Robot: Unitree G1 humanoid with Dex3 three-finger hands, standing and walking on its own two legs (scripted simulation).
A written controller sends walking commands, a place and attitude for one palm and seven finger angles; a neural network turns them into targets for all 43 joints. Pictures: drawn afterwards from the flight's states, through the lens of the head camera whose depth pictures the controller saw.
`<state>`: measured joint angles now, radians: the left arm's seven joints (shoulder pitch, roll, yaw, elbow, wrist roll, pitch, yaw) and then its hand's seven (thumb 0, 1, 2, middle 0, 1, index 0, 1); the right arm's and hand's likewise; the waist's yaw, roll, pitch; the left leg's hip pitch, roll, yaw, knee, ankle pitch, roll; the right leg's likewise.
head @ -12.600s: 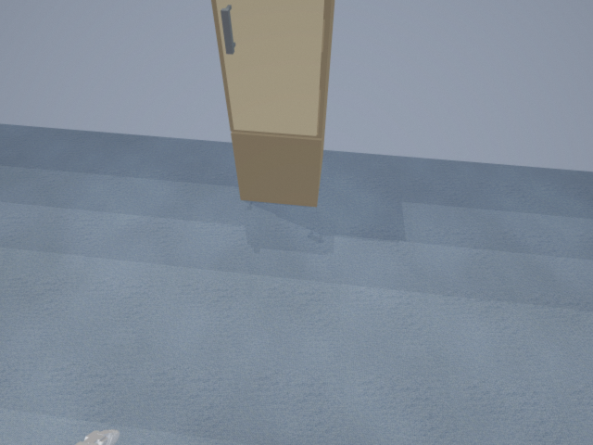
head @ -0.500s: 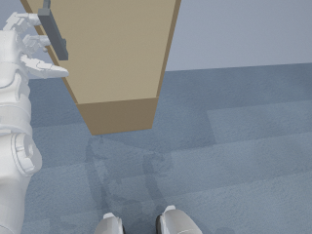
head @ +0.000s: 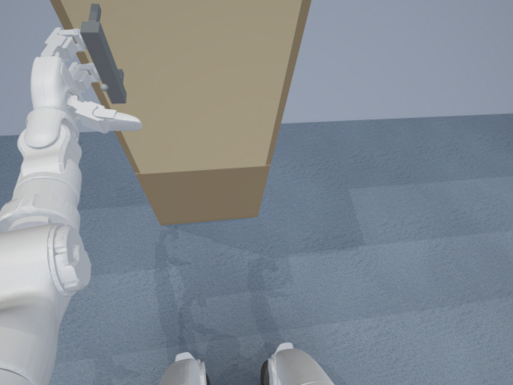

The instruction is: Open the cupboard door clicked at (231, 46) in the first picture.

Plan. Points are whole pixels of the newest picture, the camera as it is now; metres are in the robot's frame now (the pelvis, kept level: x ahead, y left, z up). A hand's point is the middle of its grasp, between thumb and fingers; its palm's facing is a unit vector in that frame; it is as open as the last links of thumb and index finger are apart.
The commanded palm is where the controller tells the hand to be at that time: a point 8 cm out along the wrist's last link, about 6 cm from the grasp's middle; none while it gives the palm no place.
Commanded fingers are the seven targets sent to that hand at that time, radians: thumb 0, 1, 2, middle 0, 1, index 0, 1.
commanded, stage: slide the fingers in behind the handle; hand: left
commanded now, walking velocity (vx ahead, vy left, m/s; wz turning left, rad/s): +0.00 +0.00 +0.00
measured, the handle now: (107, 57) +0.60 +0.17 +0.10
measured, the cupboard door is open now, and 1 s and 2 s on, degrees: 0 1 7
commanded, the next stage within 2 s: close the thumb around the handle in 0.74 s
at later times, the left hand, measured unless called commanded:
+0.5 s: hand (122, 87) +0.54 +0.15 +0.10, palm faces +0.03 -1.00 -0.01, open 14.1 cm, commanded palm +0.52 +0.18 +0.10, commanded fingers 0.00 -0.50 0.30 -0.30 -1.20 -0.30 -1.20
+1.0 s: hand (123, 87) +0.54 +0.15 +0.10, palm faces +0.04 -1.00 -0.02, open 13.5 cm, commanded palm +0.52 +0.18 +0.10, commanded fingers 0.00 0.00 0.52 -0.34 -1.25 -0.34 -1.25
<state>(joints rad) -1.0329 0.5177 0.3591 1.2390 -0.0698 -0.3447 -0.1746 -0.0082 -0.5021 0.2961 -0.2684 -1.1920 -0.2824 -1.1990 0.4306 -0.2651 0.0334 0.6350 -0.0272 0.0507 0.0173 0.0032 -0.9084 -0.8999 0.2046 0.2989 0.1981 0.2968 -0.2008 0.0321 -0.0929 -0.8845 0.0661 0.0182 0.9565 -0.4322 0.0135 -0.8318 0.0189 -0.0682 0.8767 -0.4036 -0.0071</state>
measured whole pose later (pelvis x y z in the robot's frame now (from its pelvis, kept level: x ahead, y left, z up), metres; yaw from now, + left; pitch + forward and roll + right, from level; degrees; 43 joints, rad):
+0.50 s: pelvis +0.00 +0.00 +0.00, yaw +0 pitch +21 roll -3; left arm -1.05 0.46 0.33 1.26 -0.05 -0.37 -0.09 -0.01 -0.50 0.30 -0.27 -1.20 -0.27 -1.20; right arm 0.43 -0.26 0.03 0.65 -0.04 0.04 0.03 0.00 -0.91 -0.90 0.20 0.30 0.20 0.30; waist -0.21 0.04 -0.10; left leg -0.89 0.06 0.02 0.96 -0.44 0.02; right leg -0.84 0.01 -0.07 0.89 -0.41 0.00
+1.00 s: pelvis +0.00 +0.00 +0.00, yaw +1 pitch +21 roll -3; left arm -1.06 0.46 0.31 1.26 -0.06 -0.37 -0.08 -0.01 -0.40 0.34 -0.29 -1.21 -0.27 -1.22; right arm 0.44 -0.27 0.02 0.66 -0.04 0.04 0.03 0.00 -0.91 -0.90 0.20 0.30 0.20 0.30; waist -0.20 0.04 -0.10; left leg -0.90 0.06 0.01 0.96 -0.43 0.01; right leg -0.85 0.01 -0.07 0.89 -0.41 -0.01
